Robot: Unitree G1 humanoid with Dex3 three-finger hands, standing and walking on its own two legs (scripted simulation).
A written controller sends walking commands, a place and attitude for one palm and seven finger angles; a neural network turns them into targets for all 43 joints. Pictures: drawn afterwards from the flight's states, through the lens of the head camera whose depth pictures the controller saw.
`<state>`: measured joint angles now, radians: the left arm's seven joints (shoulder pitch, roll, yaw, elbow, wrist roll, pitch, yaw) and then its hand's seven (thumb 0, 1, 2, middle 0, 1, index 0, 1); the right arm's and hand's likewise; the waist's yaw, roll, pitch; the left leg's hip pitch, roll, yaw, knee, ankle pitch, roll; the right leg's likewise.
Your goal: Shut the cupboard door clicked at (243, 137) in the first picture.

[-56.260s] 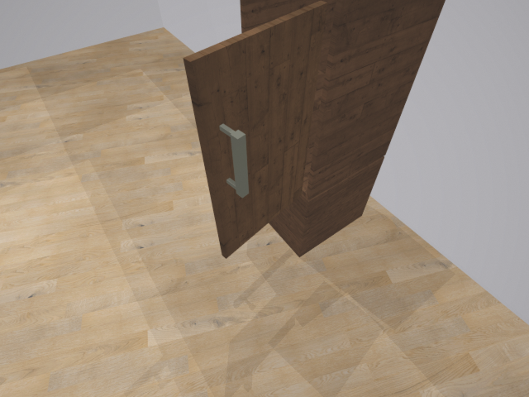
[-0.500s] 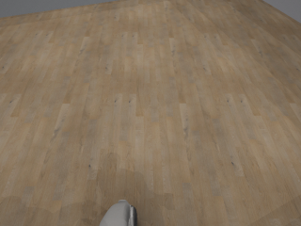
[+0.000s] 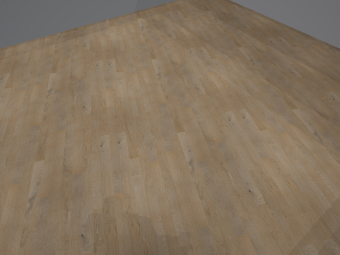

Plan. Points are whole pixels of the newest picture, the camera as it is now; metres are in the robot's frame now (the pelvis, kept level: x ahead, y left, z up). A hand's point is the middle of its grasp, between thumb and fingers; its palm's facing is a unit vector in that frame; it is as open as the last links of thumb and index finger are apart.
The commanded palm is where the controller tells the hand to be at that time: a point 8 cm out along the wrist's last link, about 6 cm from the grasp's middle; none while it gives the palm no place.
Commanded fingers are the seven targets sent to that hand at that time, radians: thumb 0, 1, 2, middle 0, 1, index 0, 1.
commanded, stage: turn to face it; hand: left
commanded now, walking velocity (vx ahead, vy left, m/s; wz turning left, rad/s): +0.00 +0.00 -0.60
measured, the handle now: out of the picture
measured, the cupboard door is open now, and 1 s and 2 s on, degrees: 29 29 29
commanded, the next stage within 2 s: none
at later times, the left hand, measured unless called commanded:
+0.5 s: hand (105, 221) +0.22 +0.21 -0.15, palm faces -0.30 -0.93 -0.20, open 7.4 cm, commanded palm none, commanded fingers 0.00 0.90 0.90 -0.20 -0.30 -0.20 -0.30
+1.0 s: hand (131, 212) +0.25 +0.14 -0.17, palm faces -0.56 -0.80 -0.20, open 7.4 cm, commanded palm none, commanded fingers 0.00 0.90 0.90 -0.20 -0.30 -0.20 -0.30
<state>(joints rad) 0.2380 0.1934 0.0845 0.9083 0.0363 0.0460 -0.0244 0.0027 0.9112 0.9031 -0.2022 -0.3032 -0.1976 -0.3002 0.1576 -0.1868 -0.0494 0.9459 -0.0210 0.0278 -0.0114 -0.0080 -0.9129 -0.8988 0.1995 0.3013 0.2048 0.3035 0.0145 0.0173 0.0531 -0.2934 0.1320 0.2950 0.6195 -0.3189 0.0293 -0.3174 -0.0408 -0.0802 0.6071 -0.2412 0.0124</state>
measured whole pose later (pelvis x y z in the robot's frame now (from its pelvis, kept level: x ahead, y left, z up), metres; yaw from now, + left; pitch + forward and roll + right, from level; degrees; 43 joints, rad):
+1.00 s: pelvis +0.08 +0.02 +0.00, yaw -36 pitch +2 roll -1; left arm 0.19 0.23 0.06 0.89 0.02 0.07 -0.02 0.01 0.90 0.90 -0.21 -0.30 -0.20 -0.30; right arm 0.17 -0.25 -0.04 0.86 -0.01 0.02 -0.02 0.00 -0.91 -0.90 0.20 0.30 0.20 0.30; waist 0.00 -0.03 0.07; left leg -0.34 0.06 0.04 0.58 -0.29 -0.06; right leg -0.30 0.04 0.11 0.59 -0.32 0.02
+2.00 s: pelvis +0.11 -0.03 +0.01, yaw -72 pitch +1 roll -2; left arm 0.12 0.26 0.07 0.87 0.02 0.08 -0.05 0.01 0.91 0.90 -0.20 -0.30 -0.20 -0.30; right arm 0.24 -0.24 -0.04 0.89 -0.02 0.02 -0.01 0.00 -0.90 -0.90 0.20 0.30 0.20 0.30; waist -0.02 0.02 0.10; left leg -0.23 0.19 0.23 0.57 -0.33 -0.04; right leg -0.33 -0.01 -0.08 0.69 -0.38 0.03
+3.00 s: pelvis +0.12 -0.10 +0.01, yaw -104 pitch +1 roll -1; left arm 0.18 0.22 0.04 0.93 0.03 0.05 -0.01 0.00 0.91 0.90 -0.21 -0.30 -0.20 -0.30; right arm 0.20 -0.25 -0.04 0.92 -0.01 0.04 -0.01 0.00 -0.91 -0.90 0.19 0.30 0.20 0.30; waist -0.02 -0.01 0.07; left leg -0.39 0.07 0.06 0.77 -0.39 -0.08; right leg -0.25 0.01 0.04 0.51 -0.28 0.01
